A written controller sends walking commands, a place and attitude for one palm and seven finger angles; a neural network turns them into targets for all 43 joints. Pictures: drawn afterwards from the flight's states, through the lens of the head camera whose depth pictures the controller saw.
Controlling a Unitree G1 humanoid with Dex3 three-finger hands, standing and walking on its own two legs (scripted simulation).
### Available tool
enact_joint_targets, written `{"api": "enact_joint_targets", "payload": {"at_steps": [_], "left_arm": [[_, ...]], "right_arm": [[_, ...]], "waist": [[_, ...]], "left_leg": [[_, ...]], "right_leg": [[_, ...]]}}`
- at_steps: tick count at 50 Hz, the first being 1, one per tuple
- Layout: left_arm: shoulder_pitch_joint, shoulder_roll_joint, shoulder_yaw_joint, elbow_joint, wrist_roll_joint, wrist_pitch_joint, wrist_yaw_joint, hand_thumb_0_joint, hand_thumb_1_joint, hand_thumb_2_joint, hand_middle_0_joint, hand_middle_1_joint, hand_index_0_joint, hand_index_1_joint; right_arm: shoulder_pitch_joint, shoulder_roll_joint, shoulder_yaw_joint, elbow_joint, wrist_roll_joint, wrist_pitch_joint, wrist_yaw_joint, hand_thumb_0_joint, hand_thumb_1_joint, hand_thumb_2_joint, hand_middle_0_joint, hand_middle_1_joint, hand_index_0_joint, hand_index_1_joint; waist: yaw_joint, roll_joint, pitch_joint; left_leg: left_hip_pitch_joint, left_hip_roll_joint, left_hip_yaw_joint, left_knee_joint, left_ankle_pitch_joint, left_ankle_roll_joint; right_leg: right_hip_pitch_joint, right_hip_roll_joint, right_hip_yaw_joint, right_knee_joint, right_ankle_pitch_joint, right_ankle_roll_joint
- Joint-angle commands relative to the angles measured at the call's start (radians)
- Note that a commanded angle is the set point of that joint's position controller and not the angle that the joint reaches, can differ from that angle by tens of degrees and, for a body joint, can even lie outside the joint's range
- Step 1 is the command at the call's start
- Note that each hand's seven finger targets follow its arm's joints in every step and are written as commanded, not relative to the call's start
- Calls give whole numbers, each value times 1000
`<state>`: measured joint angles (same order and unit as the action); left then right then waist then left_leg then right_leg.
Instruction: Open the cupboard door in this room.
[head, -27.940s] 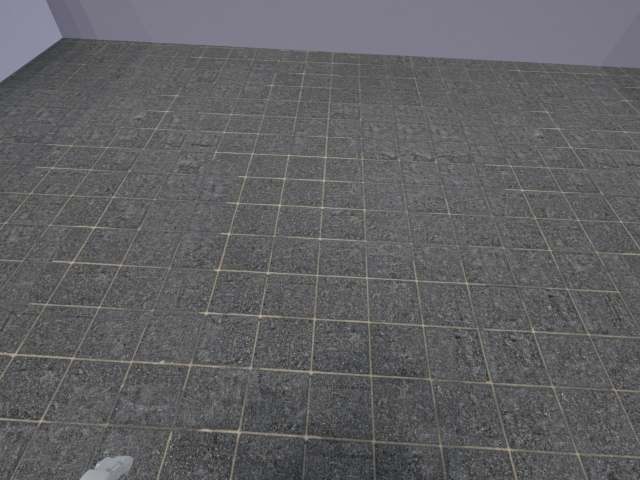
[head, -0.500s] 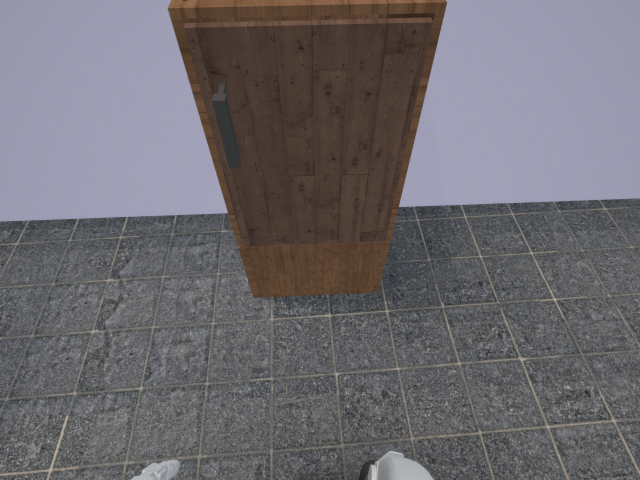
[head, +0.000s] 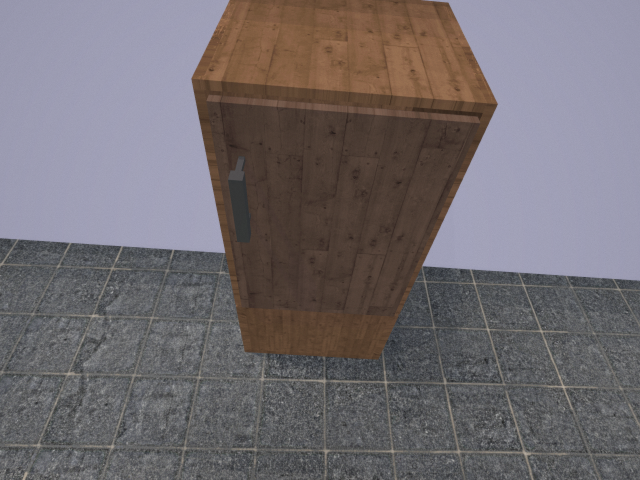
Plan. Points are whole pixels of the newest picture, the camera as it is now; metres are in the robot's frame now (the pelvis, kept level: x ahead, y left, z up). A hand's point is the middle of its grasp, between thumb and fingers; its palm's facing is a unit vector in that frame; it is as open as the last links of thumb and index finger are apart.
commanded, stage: come to a stop and stand still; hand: left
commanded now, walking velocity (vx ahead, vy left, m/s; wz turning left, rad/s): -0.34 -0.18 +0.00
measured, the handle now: (242, 200) +0.53 +0.19 -0.01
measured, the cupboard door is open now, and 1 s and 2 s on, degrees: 0 0 0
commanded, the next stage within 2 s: look again from close up in 1.76 s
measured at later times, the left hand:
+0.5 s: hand out of the picture +0.05 +0.10 -0.15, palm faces +0.03 -0.95 -0.31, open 7.4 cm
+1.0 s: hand out of the picture -0.05 +0.16 -0.18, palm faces +0.08 -0.98 -0.19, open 7.4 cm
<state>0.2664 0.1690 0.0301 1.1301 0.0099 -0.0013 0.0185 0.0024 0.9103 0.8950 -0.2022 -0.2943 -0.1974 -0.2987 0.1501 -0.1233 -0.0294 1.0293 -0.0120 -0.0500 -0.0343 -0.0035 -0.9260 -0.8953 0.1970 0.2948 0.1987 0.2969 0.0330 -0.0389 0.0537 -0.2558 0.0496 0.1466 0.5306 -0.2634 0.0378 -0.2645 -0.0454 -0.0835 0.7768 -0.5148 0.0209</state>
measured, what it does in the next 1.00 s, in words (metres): steps on the spot: right foot, then left foot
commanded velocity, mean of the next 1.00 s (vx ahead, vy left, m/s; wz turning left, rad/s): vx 0.00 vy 0.05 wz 0.00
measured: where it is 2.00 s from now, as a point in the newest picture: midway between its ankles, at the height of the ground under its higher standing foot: outside the picture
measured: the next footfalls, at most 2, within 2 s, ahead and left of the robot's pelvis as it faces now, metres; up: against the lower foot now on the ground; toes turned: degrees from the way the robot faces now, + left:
right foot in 0.32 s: +0.07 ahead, -0.20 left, +0.00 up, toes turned -5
left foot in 0.90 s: +0.04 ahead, +0.07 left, +0.00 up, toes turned +4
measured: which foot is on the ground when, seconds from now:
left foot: down 0.00-0.32, up 0.34-0.88, down 0.90-1.00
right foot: up 0.00-0.30, down 0.32-0.90, up 0.92-1.00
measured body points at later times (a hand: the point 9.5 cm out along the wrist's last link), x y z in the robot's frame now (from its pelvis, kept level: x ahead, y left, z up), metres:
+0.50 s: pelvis +0.00 -0.10 +0.00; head +0.04 -0.15 +0.45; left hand +0.05 +0.15 -0.12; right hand +0.05 -0.35 -0.18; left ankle -0.05 +0.06 -0.64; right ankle +0.03 -0.19 -0.74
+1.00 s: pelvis -0.04 -0.03 +0.01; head -0.03 +0.00 +0.46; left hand -0.06 +0.21 -0.16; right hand -0.01 -0.27 -0.13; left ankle -0.09 +0.08 -0.74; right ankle +0.00 -0.18 -0.71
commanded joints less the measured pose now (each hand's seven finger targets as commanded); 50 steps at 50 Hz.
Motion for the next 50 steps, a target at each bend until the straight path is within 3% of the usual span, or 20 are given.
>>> {"api": "enact_joint_targets", "payload": {"at_steps": [1, 5, 8, 12, 14, 15, 16, 17, 18, 19, 23, 26, 39, 42, 43, 44, 45, 47, 48, 50], "left_arm": [[55, 82, 24, -50, 2, 10, 15, 0, 900, 900, -200, -300, -200, -300], [32, 84, 48, -100, 10, 40, 13, 0, 900, 900, -200, -300, -200, -300], [21, 80, 52, -133, 8, 47, 8, 0, 900, 900, -200, -300, -200, -300], [18, 76, 42, -149, 3, 34, 2, 0, 900, 900, -200, -300, -200, -300], [81, 99, 47, -129, 7, 14, 0, 0, 900, 900, -200, -300, -200, -300], [107, 160, 51, -119, 17, 1, 5, 0, 900, 900, -200, -300, -200, -300], [76, 251, 58, -132, 28, -10, 14, 0, 900, 900, -200, -300, -200, -300], [70, 273, 55, -150, 15, -6, 12, 0, 900, 900, -200, -300, -200, -300], [32, 271, 56, -164, 19, -1, 15, 0, 900, 900, -200, -300, -200, -300], [1, 274, 70, -161, 20, -3, 22, 0, 900, 900, -200, -300, -200, -300], [-23, 219, 61, -175, 8, -5, 32, 0, 900, 900, -200, -300, -200, -300], [41, 208, 60, -157, 9, -11, 38, 0, 900, 900, -200, -300, -200, -300], [12, 235, 63, -174, 34, 8, 15, 0, 900, 900, -200, -300, -200, -300], [-25, 228, 62, -158, 22, 15, 12, 0, 900, 900, -200, -300, -200, -300], [-32, 202, 53, -155, 14, 16, 11, 0, 900, 900, -200, -300, -200, -300], [-5, 142, 36, -153, 2, 17, 7, 0, 900, 900, -200, -300, -200, -300], [12, 72, 22, -154, -3, 21, 3, 0, 900, 900, -200, -300, -200, -300], [14, 77, 29, -144, 5, 15, -7, 0, 900, 900, -200, -300, -200, -300], [10, 78, 31, -109, 14, 30, -8, 0, 900, 900, -200, -300, -200, -300], [29, 103, 37, -83, 15, 29, -20, 0, 900, 900, -200, -300, -200, -300]], "right_arm": [[129, -186, -38, 15, -2, 27, -29, 0, -900, -900, 200, 300, 200, 300], [105, -221, -66, -11, -7, 46, -31, 0, -900, -900, 200, 300, 200, 300], [35, -215, -71, -36, -11, 51, -22, 0, -900, -900, 200, 300, 200, 300], [-28, -226, -81, -50, -19, 64, -2, 0, -900, -900, 200, 300, 200, 300], [-22, -228, -83, -48, -13, 71, 6, 0, -900, -900, 200, 300, 200, 300], [9, -178, -76, -44, -3, 73, 14, 0, -900, -900, 200, 300, 200, 300], [48, -99, -59, -66, 4, 77, 20, 0, -900, -900, 200, 300, 200, 300], [19, -136, -61, -80, 9, 97, 17, 0, -900, -900, 200, 300, 200, 300], [27, -138, -64, -79, 3, 111, 21, 0, -900, -900, 200, 300, 200, 300], [21, -136, -64, -65, -4, 119, 20, 0, -900, -900, 200, 300, 200, 300], [51, -187, -71, -47, -11, 120, 36, 0, -900, -900, 200, 300, 200, 300], [43, -186, -66, -57, -15, 128, 42, 0, -900, -900, 200, 300, 200, 300], [67, -151, -41, -64, 0, 99, 51, 0, -900, -900, 200, 300, 200, 300], [195, -116, -29, -18, 3, 70, 39, 0, -900, -900, 200, 300, 200, 300], [241, -124, -25, 0, 6, 58, 33, 0, -900, -900, 200, 300, 200, 300], [252, -176, -33, 0, -2, 43, 25, 0, -900, -900, 200, 300, 200, 300], [212, -243, -45, -17, -9, 39, 18, 0, -900, -900, 200, 300, 200, 300], [78, -254, -29, -63, -21, 47, 7, 0, -900, -900, 200, 300, 200, 300], [73, -227, -26, -45, -21, 37, 3, 0, -900, -900, 200, 300, 200, 300], [107, -187, -14, -23, -12, 29, -7, 0, -900, -900, 200, 300, 200, 300]], "waist": [[-47, 163, -57], [-45, 107, -102], [-29, 195, -106], [-20, 318, -99], [15, 234, -114], [25, 55, -131], [7, -244, -117], [34, -223, -108], [8, -87, -59], [5, -181, -47], [-1, -138, -58], [19, -144, -99], [19, -231, -18], [-39, -185, -55], [-62, -102, -65], [-62, 107, -62], [-60, 351, 10], [-10, 223, 113], [-14, 333, 98], [-13, 245, 108]], "left_leg": [[260, 316, -223, -135, 1108, 119], [258, 328, -184, -134, 973, 139], [210, 302, -138, -122, 840, 125], [125, 252, -113, -87, 613, 77], [59, 193, -99, 4, 388, 20], [3, 110, -64, 118, 108, -38], [-154, -20, -44, 277, -311, -81], [-110, -22, -148, 404, -394, -68], [-116, -16, -184, 487, -346, -64], [-182, -23, -202, 581, -314, -65], [-281, -26, -228, 692, -104, -88], [-308, -38, -230, 678, -69, -108], [-56, -33, -103, 213, -188, -77], [158, -60, -58, -69, -65, -58], [254, -42, -79, -182, -14, -61], [257, 61, -218, -283, -104, -43], [114, 249, -468, -419, -328, 1], [-157, 283, -483, -482, -428, 68], [-127, 248, -471, -500, -382, 31], [-1, 192, -360, -443, -185, -10]], "right_leg": [[-176, -29, 64, 139, 41, 21], [-252, -4, 97, 314, 65, 28], [-236, -10, 103, 276, 81, 26], [-80, -14, 32, -33, 121, 8], [66, -11, 4, -274, 327, 13], [128, -96, 82, -391, 516, 13], [153, -312, 360, -422, 746, -65], [35, -408, 418, -461, 779, -166], [-21, -412, 358, -474, 703, -196], [-9, -384, 397, -468, 671, -184], [104, -307, 261, -423, 686, -134], [193, -304, 259, -421, 712, -121], [-16, -247, 279, -617, 17, -126], [-88, -181, 207, -557, 19, -80], [-142, -147, 172, -475, 7, -56], [-199, -76, 114, -313, 40, -28], [-253, 0, 22, -155, 35, 11], [-148, -3, 81, -19, 117, 1], [-158, -5, 100, 36, 120, 5], [-239, 10, 117, 112, 199, 11]]}}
